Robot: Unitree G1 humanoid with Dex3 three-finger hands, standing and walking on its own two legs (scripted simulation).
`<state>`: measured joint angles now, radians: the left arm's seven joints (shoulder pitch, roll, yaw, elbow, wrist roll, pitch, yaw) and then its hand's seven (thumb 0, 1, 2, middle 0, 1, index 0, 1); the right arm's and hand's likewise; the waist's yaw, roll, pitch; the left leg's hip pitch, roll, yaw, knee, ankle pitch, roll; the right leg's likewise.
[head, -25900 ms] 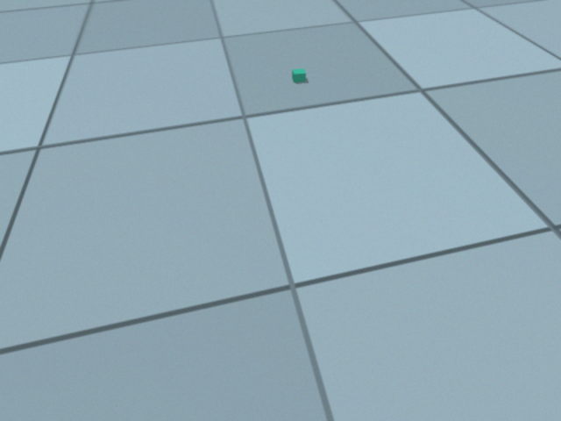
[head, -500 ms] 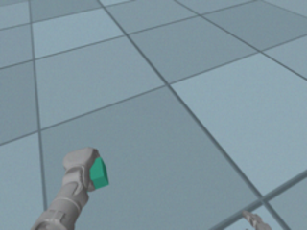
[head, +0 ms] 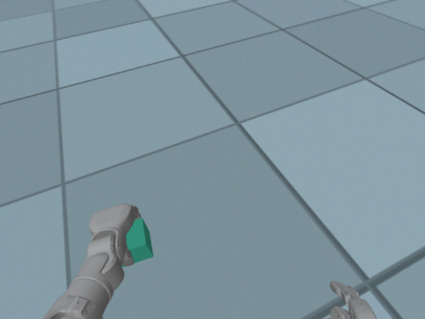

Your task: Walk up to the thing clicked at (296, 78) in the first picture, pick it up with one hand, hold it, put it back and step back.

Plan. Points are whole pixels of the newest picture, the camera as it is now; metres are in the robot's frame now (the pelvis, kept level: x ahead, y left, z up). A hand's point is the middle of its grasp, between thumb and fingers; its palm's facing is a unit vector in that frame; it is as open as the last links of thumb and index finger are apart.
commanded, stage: hold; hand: left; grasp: from above
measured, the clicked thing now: (129, 243) +0.31 +0.22 -0.08
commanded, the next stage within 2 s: crouch in 0.72 s
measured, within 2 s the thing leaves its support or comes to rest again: neither
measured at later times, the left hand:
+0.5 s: hand (120, 241) +0.29 +0.22 -0.04, palm faces -0.42 -0.15 -0.90, open 9.6 cm
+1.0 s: hand (120, 241) +0.30 +0.22 -0.05, palm faces -0.42 -0.13 -0.90, open 9.6 cm
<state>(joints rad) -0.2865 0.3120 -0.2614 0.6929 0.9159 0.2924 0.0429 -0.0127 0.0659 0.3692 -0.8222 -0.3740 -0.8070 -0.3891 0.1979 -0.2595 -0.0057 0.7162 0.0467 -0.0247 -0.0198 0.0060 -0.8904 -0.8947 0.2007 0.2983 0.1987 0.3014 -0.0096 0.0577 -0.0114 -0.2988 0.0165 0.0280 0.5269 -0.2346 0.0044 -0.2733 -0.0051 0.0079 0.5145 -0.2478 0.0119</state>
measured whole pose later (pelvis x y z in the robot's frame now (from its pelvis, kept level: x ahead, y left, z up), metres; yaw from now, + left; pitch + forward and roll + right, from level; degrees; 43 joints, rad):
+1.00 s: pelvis +0.01 +0.00 +0.00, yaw +0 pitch +0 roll +0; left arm -0.26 0.32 -0.25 0.67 0.95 0.27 0.04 -0.01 0.08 0.38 -0.80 -0.40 -0.78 -0.41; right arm 0.19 -0.25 -0.01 0.72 0.05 -0.02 -0.02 0.01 -0.88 -0.89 0.20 0.30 0.20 0.30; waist 0.00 0.05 0.00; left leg -0.27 0.02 0.02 0.50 -0.23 0.00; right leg -0.25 -0.01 0.00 0.49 -0.25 0.01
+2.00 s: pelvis -0.06 +0.00 -0.30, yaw -3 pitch +38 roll -4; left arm -0.76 0.46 0.05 1.31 1.09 0.01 0.48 -0.01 0.07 0.37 -0.81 -0.37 -0.80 -0.39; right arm 0.15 -0.22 0.01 0.78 -0.10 -0.10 0.05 0.00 -0.88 -0.89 0.20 0.30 0.20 0.30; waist -0.17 0.02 -0.19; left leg -1.98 0.04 -0.06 1.96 -0.65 0.00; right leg -1.92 0.01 -0.05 1.93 -0.68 0.00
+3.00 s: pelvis -0.07 +0.00 -0.43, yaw -7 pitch +35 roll -7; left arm -0.95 0.63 0.15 1.58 1.13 -0.05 0.52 -0.01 0.04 0.39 -0.85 -0.35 -0.83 -0.37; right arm 0.14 -0.27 0.06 0.82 -0.17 -0.16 0.17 0.00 -0.90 -0.89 0.20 0.30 0.20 0.30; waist -0.22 0.00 -0.04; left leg -2.31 0.05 -0.12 2.38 -0.68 0.00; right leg -2.24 0.04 -0.09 2.32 -0.69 0.01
